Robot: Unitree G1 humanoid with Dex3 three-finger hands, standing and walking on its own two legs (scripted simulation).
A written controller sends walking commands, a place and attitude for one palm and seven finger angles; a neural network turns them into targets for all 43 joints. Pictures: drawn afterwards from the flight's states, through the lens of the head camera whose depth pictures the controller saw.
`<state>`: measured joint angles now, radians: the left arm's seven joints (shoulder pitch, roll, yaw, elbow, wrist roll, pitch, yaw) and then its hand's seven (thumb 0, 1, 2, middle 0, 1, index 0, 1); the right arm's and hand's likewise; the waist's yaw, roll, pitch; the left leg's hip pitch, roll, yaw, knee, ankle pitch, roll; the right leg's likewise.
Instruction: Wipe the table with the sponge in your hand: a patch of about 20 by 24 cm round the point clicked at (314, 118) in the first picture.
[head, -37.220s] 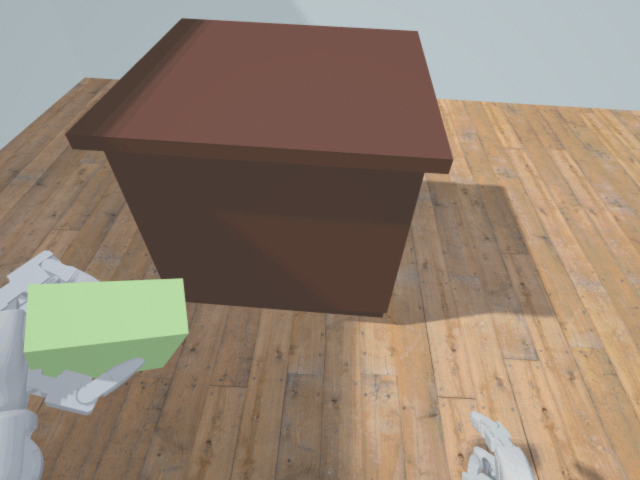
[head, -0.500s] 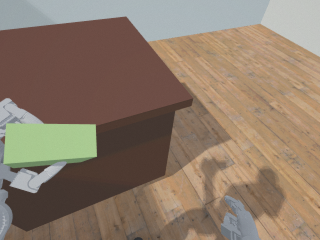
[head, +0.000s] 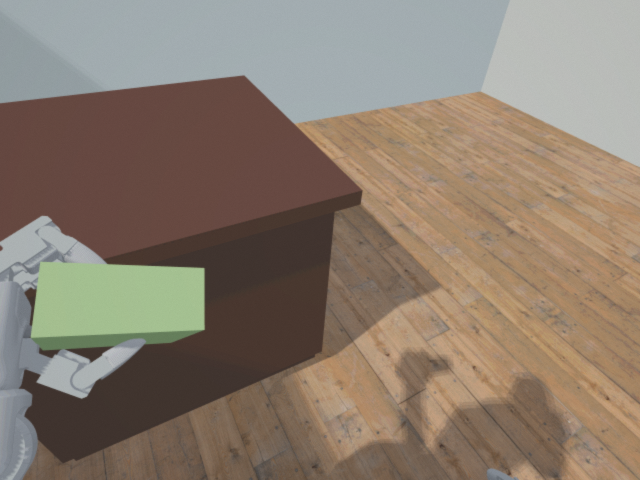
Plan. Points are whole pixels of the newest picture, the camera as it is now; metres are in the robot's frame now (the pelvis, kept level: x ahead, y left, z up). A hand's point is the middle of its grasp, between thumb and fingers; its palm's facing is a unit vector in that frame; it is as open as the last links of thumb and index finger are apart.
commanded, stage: stop stepping back and stand still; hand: left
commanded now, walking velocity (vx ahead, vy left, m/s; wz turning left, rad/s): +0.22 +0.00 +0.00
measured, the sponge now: (142, 310) +0.21 +0.19 +0.19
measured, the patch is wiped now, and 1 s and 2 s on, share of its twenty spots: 1.00 1.00 1.00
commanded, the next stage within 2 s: stand and wait in 0.54 s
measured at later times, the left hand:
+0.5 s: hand (57, 313) +0.18 +0.24 +0.22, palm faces +0.51 -0.78 -0.37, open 9.6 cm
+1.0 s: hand (13, 324) +0.18 +0.29 +0.20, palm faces +0.46 -0.80 -0.37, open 9.6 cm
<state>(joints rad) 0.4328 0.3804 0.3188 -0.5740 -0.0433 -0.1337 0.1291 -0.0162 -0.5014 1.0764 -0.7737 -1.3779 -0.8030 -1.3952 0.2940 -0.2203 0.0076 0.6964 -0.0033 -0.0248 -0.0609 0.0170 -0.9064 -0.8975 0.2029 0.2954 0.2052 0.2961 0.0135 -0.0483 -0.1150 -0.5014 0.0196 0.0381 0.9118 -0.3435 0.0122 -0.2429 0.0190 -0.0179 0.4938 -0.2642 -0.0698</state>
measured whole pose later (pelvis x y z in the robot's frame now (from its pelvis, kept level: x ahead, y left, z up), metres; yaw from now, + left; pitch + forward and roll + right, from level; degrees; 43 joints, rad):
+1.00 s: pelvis -0.02 +0.04 +0.00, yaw +2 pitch -1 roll -1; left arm 0.42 0.37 0.35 -0.54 -0.06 -0.12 0.15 -0.02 -0.50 1.08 -0.77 -1.38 -0.80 -1.40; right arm 0.20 -0.21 0.02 0.61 0.01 -0.05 -0.06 0.02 -0.91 -0.90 0.20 0.30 0.20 0.30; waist 0.02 0.04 0.00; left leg -0.26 0.04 0.04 0.50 -0.22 0.01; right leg -0.20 0.04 -0.07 0.44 -0.22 -0.04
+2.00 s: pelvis -0.03 +0.07 +0.00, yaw +2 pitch +0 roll -2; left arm 0.42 0.36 0.35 -0.53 -0.05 -0.15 0.16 -0.02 -0.50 1.07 -0.77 -1.38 -0.80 -1.40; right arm 0.19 -0.21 0.02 0.62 0.00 -0.06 -0.06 0.02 -0.91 -0.90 0.20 0.30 0.21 0.30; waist 0.01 0.03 -0.01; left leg -0.28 0.01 0.05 0.49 -0.21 0.04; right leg -0.21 0.01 -0.06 0.41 -0.19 0.00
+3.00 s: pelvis -0.02 +0.06 +0.00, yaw +2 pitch +0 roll -2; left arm 0.44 0.37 0.35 -0.54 -0.05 -0.13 0.16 -0.02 -0.50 1.07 -0.77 -1.38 -0.80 -1.40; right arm 0.19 -0.22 0.01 0.61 0.00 -0.06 -0.06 0.02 -0.91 -0.90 0.20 0.30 0.21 0.30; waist 0.01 0.04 0.00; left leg -0.28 0.02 0.05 0.49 -0.21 0.03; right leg -0.21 0.02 -0.06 0.41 -0.20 -0.02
